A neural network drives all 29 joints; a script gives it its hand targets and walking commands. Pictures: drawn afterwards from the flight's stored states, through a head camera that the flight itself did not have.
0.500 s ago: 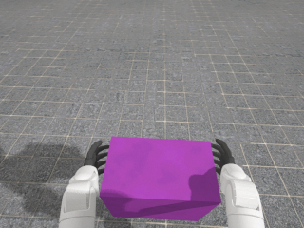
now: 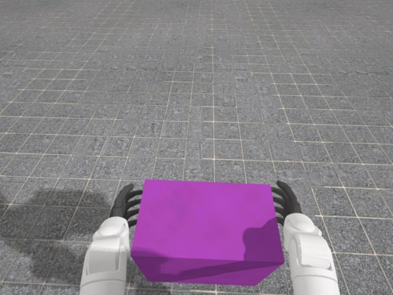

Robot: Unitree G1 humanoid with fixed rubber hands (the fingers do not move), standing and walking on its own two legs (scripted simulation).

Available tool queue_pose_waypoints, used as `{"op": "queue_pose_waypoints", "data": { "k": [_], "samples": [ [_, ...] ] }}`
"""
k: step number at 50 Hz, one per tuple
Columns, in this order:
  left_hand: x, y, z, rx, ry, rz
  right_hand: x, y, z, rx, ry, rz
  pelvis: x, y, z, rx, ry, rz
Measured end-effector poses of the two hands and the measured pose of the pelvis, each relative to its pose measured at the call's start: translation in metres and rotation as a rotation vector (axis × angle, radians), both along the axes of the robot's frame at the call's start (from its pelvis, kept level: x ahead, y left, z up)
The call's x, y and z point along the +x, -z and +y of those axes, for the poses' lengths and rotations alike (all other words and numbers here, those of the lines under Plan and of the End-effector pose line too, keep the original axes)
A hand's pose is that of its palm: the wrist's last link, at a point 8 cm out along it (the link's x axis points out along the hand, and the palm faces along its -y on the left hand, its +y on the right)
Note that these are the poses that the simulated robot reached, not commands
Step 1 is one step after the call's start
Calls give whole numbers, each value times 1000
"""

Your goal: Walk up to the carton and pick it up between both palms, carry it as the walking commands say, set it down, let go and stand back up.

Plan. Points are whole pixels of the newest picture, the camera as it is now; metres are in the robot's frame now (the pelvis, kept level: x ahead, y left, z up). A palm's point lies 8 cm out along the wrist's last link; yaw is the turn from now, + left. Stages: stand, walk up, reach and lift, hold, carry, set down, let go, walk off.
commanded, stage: carry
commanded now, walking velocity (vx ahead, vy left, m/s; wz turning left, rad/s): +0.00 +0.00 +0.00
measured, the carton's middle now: (204, 236) +0.26 +0.00 -0.05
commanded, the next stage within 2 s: none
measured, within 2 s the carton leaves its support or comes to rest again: neither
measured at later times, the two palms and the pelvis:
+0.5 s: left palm (115, 222) +0.25 +0.17 +0.04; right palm (291, 219) +0.25 -0.18 +0.03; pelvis -0.01 +0.00 +0.00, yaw +0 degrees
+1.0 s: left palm (108, 229) +0.23 +0.18 +0.04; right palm (288, 225) +0.24 -0.17 +0.04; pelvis -0.03 +0.01 +0.00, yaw +0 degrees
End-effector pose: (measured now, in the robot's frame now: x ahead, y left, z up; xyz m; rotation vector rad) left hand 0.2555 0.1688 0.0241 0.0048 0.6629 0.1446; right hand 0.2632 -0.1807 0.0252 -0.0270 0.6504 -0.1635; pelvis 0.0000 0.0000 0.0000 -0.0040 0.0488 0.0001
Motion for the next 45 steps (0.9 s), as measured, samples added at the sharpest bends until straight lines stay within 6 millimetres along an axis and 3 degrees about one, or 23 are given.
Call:
{"op": "queue_pose_waypoints", "data": {
  "k": [45],
  "samples": [
    [-20,-12,13,-15,-14,-6,-20,-12,12,14,12,-5,-23,-3,11,-2,7,-20]
  ]
}}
